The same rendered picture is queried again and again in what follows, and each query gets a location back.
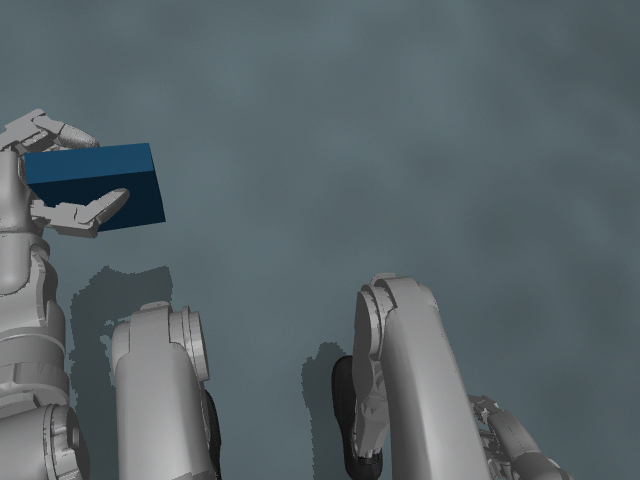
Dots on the left robot arm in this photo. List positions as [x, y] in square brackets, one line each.
[40, 436]

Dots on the carton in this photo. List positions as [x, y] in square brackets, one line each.
[79, 176]

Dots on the right robot foot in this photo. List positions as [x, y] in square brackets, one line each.
[344, 400]

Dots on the left robot hand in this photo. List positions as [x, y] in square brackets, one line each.
[20, 208]

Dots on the right robot arm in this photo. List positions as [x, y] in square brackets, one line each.
[537, 466]

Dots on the right robot hand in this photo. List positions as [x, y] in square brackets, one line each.
[507, 438]

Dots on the left robot foot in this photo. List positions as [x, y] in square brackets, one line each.
[215, 439]

